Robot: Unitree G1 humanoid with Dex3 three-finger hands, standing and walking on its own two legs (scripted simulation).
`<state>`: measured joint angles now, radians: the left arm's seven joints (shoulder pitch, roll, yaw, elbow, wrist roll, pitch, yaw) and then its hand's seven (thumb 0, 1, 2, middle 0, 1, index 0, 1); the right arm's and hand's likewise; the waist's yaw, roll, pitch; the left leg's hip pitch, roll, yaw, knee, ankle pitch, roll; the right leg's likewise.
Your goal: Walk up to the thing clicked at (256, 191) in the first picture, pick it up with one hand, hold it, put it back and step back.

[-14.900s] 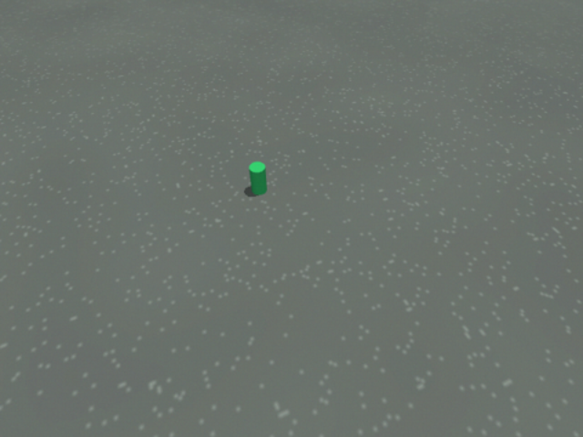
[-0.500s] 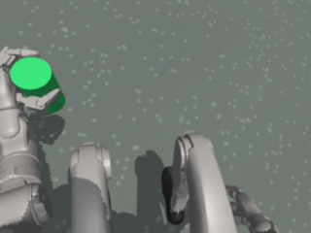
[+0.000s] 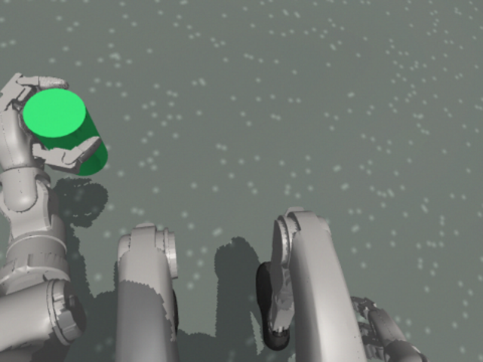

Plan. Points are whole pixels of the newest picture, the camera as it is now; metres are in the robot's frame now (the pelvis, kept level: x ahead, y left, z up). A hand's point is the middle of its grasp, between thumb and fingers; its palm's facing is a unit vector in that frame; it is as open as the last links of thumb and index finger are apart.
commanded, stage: lift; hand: left
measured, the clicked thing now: (72, 137) +0.47 +0.24 -0.07
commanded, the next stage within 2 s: none
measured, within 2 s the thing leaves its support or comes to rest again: neither
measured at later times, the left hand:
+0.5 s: hand (50, 122) +0.44 +0.23 +0.04, palm faces +0.15 -0.99 -0.04, open 10.6 cm
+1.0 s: hand out of the picture +0.41 +0.22 +0.22, palm faces +0.19 -0.98 -0.04, open 10.6 cm
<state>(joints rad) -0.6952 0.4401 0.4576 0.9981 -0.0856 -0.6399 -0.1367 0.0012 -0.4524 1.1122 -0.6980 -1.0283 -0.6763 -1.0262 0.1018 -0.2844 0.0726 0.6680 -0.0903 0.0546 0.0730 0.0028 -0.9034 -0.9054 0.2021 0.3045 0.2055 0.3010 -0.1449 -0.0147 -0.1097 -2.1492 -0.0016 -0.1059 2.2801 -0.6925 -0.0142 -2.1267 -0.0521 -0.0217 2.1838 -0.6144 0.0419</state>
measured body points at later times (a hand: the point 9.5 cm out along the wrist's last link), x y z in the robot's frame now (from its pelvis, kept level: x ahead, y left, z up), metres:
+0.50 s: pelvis +0.01 +0.00 +0.05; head +0.19 +0.04 +0.46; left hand +0.43 +0.28 +0.04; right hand +0.14 -0.27 -0.07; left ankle +0.08 +0.12 -0.34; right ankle +0.12 -0.14 -0.34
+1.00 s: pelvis +0.03 +0.00 +0.19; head +0.17 +0.03 +0.62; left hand +0.39 +0.27 +0.22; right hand +0.21 -0.24 +0.08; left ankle +0.08 +0.12 -0.34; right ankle +0.12 -0.14 -0.34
